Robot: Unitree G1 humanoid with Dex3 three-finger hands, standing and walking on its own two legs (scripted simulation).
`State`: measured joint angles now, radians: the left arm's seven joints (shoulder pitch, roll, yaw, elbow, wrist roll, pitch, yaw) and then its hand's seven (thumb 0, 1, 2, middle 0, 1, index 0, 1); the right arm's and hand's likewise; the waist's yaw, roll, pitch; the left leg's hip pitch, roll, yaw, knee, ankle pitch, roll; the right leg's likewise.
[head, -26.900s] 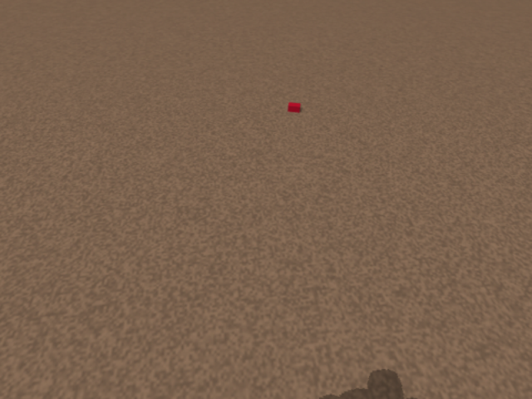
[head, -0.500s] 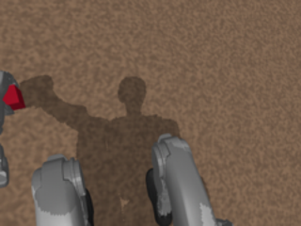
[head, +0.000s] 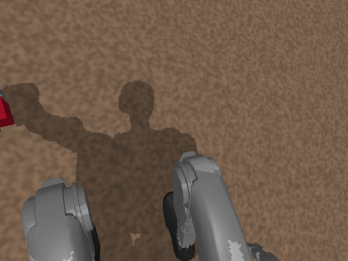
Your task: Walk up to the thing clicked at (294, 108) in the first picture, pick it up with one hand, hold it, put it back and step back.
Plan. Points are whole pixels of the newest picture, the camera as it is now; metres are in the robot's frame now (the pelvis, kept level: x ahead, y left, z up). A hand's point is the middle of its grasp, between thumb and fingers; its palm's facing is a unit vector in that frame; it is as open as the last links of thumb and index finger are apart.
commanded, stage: rest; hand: left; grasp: from above
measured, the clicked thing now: out of the picture +0.47 +0.33 -0.22
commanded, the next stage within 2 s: open in 1.48 s
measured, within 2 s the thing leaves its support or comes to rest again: rests again in 1.16 s
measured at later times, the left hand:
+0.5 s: hand out of the picture +0.47 +0.32 -0.23, palm faces -0.44 -0.16 -0.88, open 8.0 cm
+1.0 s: hand out of the picture +0.46 +0.32 -0.25, palm faces -0.44 -0.17 -0.88, open 8.0 cm
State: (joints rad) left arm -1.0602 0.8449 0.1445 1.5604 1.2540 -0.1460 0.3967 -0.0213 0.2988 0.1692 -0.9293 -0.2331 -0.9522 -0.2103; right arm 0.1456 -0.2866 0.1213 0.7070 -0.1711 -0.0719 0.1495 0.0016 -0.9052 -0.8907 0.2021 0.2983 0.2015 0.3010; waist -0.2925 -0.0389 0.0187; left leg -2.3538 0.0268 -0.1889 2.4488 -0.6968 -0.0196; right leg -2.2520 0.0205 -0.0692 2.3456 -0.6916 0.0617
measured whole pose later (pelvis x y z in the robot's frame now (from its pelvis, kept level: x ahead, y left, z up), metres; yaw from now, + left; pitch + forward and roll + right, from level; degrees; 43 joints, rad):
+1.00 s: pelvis +0.00 +0.00 -0.02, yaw -4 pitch +30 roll -13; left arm -1.08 0.99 0.17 1.71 1.24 -0.15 0.55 -0.02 0.29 0.18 -0.94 -0.22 -0.96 -0.20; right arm 0.10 -0.32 0.26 0.67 -0.25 -0.19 0.21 0.00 -0.90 -0.89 0.20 0.30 0.20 0.30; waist -0.36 -0.12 0.13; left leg -2.36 0.03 -0.27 2.54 -0.73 -0.02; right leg -2.24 0.05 -0.12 2.38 -0.69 0.07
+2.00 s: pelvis +0.00 +0.01 -0.02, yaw -6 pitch +28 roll -15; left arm -1.11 1.08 0.15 1.78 1.23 -0.16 0.59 0.00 0.03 0.51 -0.57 -0.51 -0.58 -0.51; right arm 0.09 -0.36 0.32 0.65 -0.26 -0.24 0.24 0.00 -0.89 -0.89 0.20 0.30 0.20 0.30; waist -0.39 -0.15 0.19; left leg -2.35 0.04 -0.29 2.55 -0.73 -0.01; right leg -2.21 0.06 -0.15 2.36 -0.67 0.08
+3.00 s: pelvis +0.00 +0.01 -0.01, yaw -5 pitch +31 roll -15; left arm -0.97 0.95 0.14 1.39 1.22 -0.14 0.43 0.00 -0.48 0.96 -0.12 -0.95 -0.12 -0.96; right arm 0.14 -0.33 0.22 0.66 -0.21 -0.16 0.26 0.00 -0.91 -0.90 0.20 0.30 0.20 0.30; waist -0.32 -0.07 0.06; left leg -2.36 0.03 -0.27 2.51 -0.72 -0.02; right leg -2.23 0.04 -0.13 2.34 -0.68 0.07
